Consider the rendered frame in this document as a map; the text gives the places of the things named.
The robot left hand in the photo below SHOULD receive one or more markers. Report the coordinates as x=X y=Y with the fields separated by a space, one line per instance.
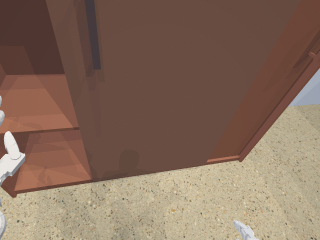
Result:
x=10 y=162

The robot right hand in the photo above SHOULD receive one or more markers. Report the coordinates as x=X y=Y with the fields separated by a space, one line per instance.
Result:
x=245 y=231

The wardrobe door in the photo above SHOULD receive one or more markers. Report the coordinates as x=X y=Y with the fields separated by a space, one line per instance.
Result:
x=285 y=64
x=173 y=74

